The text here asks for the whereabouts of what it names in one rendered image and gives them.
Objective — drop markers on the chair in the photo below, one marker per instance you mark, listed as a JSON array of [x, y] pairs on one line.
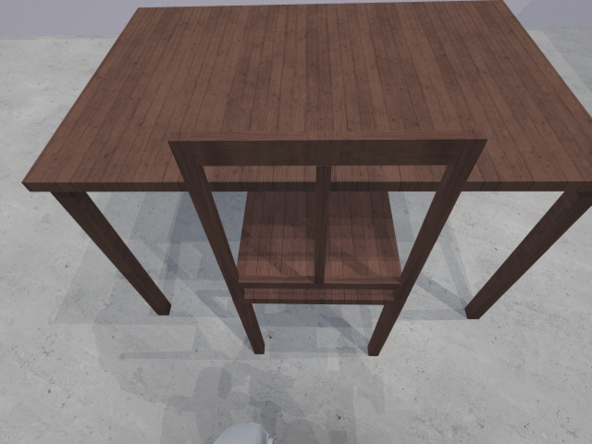
[[322, 246]]

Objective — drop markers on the table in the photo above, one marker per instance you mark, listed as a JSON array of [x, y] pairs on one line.
[[443, 65]]

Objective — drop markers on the robot left thigh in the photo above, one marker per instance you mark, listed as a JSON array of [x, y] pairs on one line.
[[244, 434]]

